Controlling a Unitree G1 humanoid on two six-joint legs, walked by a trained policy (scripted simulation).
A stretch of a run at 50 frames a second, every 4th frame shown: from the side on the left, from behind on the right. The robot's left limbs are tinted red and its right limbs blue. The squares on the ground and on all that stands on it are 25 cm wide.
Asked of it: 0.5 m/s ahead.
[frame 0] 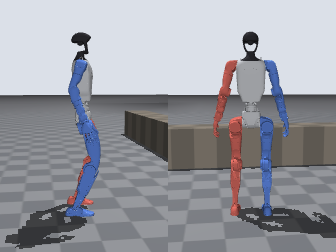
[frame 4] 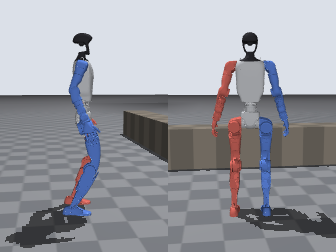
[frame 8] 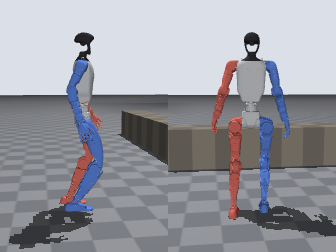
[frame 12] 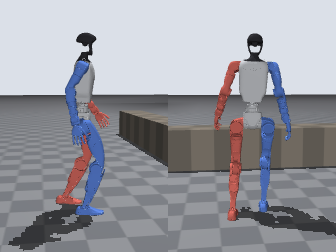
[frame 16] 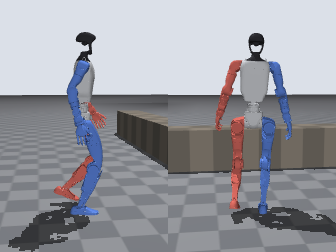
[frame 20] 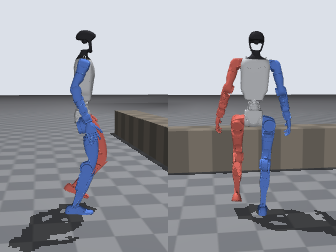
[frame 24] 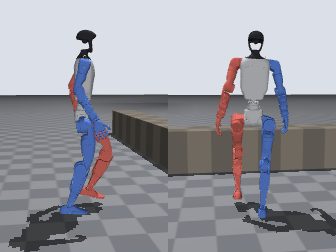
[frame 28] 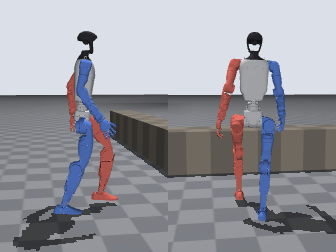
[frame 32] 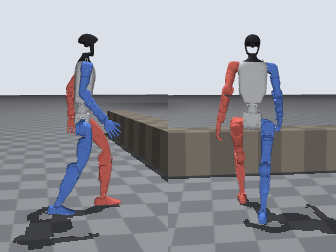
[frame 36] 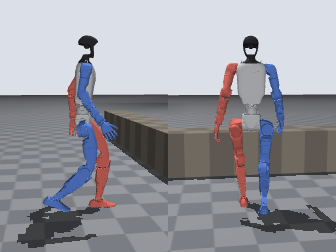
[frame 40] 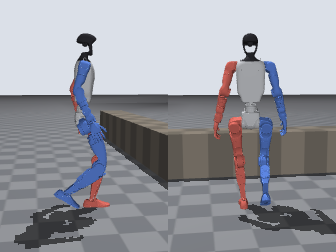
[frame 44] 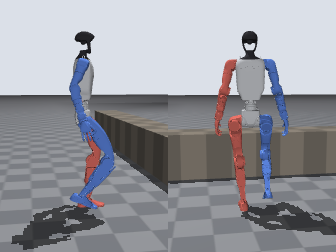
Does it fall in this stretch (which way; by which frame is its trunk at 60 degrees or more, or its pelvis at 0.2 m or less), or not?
no
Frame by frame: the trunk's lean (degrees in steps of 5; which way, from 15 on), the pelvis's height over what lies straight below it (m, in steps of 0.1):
0: 0, 0.8
4: 0, 0.8
8: 0, 0.8
12: 5, 0.8
16: 5, 0.8
20: 5, 0.8
24: 5, 0.8
28: 5, 0.8
32: 5, 0.8
36: 5, 0.7
40: 5, 0.8
44: 0, 0.8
